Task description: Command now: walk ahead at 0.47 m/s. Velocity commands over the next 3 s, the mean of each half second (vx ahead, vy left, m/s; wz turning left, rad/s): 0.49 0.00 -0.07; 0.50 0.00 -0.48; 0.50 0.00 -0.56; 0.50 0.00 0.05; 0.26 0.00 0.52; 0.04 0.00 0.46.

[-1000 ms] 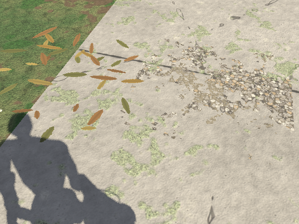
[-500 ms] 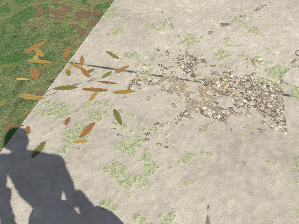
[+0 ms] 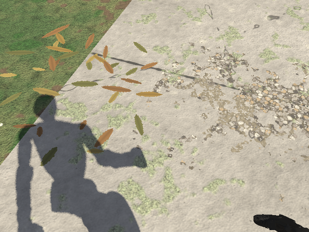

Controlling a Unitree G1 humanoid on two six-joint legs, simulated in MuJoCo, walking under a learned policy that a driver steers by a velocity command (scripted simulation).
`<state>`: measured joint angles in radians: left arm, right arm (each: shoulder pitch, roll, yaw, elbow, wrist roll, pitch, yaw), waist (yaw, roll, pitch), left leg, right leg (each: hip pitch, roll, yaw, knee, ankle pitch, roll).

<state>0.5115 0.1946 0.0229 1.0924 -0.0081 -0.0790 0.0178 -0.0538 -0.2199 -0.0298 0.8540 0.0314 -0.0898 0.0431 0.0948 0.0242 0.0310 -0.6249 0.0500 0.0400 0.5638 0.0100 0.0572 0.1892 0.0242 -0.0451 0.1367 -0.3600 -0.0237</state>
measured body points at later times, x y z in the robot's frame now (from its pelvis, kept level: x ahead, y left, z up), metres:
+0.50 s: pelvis +0.29 +0.02 +0.01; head +0.31 +0.01 +0.46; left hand +0.48 +0.25 -0.10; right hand +0.26 -0.25 -0.13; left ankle +0.20 +0.12 -0.73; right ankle +0.48 -0.14 -0.68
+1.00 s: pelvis +0.58 -0.06 +0.02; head +0.61 -0.08 +0.47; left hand +0.70 +0.21 -0.10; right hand +0.72 -0.36 -0.08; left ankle +0.82 +0.05 -0.68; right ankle +0.50 -0.12 -0.73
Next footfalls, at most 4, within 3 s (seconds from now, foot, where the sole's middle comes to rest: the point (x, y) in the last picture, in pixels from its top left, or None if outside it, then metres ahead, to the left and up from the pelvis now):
0.06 left None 0.24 0.12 -0.77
0.62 right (208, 216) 0.54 -0.13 -0.77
1.12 left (181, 148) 0.87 0.00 -0.77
1.64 right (257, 138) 0.96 -0.38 -0.77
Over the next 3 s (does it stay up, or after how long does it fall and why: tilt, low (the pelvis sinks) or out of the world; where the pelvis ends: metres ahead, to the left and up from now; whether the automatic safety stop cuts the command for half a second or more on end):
stays up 1.28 -0.42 0.01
